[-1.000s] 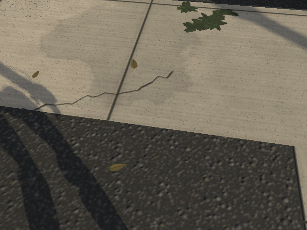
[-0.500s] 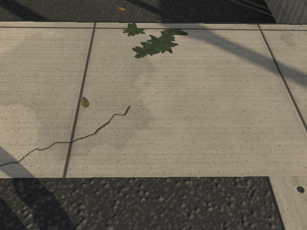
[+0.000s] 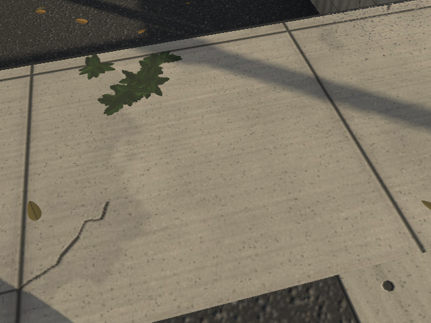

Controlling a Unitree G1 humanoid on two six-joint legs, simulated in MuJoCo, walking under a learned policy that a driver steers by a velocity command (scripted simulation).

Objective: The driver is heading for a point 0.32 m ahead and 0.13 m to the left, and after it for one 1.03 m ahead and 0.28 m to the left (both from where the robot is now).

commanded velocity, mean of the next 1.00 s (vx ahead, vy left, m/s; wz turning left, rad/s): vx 0.49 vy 0.00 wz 0.37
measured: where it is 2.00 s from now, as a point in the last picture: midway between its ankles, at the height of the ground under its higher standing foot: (162, 232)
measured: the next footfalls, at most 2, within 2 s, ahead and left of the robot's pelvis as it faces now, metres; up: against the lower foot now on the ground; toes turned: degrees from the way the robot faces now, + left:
left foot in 0.42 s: +0.37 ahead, +0.17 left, +0.00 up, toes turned +16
right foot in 0.90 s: +0.72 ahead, +0.11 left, +0.00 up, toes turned +27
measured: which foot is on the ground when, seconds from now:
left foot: up 0.00-0.40, down 0.42-0.92, up 0.94-1.00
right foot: down 0.00-0.40, up 0.42-0.88, down 0.90-1.00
